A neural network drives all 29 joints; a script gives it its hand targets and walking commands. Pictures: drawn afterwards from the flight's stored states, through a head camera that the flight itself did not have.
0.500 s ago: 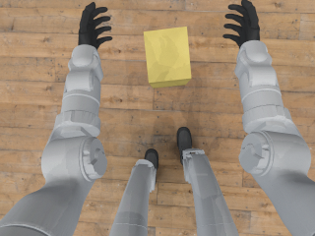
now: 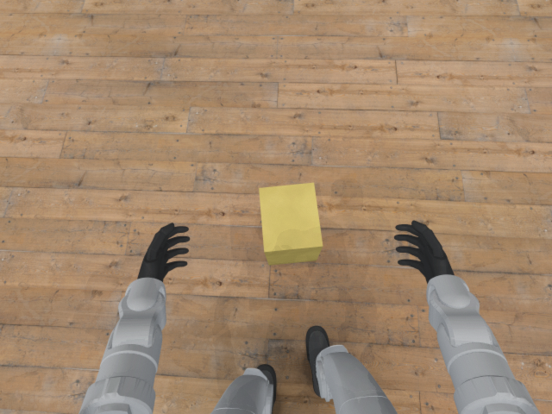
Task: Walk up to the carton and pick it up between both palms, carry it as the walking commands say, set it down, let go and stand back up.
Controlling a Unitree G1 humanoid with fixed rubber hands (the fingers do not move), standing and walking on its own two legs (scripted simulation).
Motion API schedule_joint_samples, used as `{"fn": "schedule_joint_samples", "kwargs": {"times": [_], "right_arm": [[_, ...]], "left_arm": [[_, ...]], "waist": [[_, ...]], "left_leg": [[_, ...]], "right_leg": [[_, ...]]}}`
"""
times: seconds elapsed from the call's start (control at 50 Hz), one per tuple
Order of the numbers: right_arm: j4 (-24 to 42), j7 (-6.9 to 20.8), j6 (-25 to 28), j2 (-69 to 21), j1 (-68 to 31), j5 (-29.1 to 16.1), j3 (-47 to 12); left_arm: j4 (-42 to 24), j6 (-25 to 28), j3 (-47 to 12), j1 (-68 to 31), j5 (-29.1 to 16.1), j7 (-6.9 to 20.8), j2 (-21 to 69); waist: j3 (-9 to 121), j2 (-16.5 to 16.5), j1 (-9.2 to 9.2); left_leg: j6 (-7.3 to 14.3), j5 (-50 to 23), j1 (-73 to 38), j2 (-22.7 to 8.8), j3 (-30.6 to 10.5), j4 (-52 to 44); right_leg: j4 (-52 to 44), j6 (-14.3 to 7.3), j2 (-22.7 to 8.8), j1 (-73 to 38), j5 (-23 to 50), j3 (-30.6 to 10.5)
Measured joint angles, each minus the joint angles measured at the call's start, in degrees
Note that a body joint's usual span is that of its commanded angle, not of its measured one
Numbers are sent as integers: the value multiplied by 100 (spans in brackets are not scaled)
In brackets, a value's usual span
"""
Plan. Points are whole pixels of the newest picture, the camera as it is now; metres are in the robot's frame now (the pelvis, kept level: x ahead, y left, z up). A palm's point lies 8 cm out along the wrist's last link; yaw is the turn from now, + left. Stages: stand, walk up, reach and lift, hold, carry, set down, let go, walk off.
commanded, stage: let go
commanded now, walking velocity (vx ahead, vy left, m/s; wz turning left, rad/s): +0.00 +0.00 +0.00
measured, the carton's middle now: (289, 227) +0.51 -0.01 -0.63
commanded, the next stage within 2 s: stand in 0.72 s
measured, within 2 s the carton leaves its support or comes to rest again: neither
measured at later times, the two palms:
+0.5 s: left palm (108, 361) +0.19 +0.24 -0.04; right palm (472, 341) +0.19 -0.22 -0.04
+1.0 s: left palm (64, 379) +0.16 +0.31 -0.06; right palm (502, 345) +0.18 -0.27 -0.07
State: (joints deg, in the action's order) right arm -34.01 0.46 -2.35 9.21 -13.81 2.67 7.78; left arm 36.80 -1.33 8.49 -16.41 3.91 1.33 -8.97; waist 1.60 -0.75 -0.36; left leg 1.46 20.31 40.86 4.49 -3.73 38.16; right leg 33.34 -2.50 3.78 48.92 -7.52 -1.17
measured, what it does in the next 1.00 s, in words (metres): shifts its weight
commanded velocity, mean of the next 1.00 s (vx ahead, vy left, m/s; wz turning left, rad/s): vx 0.00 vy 0.00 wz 0.00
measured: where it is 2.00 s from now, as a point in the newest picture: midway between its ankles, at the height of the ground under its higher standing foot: (292, 394)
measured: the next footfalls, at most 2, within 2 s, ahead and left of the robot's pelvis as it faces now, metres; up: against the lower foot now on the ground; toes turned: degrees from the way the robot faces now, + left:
none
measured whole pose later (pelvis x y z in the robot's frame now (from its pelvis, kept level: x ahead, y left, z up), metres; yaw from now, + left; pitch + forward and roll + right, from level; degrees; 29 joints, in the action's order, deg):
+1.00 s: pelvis +0.05 +0.01 +0.02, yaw +2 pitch +1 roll -1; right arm -36.5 -1.7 -1.4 19.8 14.3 2.2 2.9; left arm 42.3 -1.0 3.7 10.7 2.1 -0.6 -18.8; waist -0.2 -2.4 0.4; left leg 2.9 23.7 6.7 4.4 -6.3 30.1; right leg 31.4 -2.2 3.4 17.0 -15.3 0.4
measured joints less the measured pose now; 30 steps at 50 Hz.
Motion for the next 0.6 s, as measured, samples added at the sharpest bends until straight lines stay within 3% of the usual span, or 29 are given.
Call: {"fn": "schedule_joint_samples", "kwargs": {"times": [0.28, 0.6], "right_arm": [[843, 164, 68, 169, 2430, -245, -417], [1017, 320, -567, 338, 2691, -157, -507]], "left_arm": [[-863, 87, -551, 2399, -269, 125, -88], [-1156, -525, -587, 2846, -233, 256, -198]], "waist": [[-535, -121, 38], [-718, -167, 45]], "left_leg": [[81, 7, -2681, -116, -163, -863], [131, 118, -3997, -143, -178, -1086]], "right_leg": [[-768, 13, 68, -2670, -112, 78], [-802, 34, 90, -3897, -331, 74]]}}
